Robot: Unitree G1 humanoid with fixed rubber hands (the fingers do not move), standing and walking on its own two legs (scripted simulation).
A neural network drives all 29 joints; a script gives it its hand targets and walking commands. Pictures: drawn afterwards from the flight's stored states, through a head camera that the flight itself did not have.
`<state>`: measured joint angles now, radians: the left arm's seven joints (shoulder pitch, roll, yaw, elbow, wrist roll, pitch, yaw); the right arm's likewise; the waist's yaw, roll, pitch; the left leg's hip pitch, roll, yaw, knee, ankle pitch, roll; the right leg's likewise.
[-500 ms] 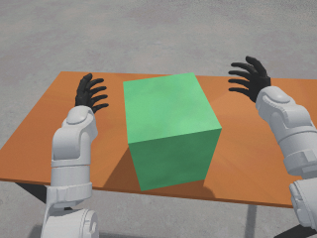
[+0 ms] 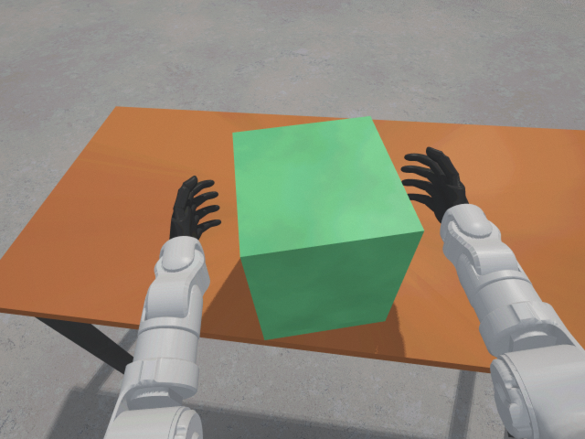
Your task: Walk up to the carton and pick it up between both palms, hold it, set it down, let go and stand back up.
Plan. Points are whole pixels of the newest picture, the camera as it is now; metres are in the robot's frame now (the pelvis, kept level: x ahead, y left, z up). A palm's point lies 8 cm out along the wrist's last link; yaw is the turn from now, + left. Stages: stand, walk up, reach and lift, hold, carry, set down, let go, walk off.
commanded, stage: reach and lift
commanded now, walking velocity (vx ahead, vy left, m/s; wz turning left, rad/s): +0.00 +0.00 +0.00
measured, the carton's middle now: (314, 234) +0.41 +0.05 +0.03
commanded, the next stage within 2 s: none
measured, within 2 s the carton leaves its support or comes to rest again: neither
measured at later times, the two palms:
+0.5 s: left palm (206, 231) +0.37 +0.20 +0.08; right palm (438, 205) +0.44 -0.12 +0.09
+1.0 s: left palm (211, 232) +0.37 +0.20 +0.08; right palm (417, 211) +0.43 -0.09 +0.08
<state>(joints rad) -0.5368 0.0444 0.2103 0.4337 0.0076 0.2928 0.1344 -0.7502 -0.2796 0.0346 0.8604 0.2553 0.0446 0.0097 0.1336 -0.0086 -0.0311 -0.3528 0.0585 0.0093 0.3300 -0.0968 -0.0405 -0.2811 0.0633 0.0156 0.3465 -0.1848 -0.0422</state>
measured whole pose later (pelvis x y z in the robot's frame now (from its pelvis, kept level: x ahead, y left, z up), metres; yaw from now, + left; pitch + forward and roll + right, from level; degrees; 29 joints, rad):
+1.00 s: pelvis +0.00 +0.00 +0.00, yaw +1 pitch +7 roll -1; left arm -0.61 -0.10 0.31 0.60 0.18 0.10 0.20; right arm -0.80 -0.10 -0.09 1.01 0.09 -0.07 -0.07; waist 0.12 -0.02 -0.04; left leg -0.37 0.06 0.00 0.36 -0.11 -0.05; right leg -0.28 0.07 0.00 0.34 -0.19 -0.05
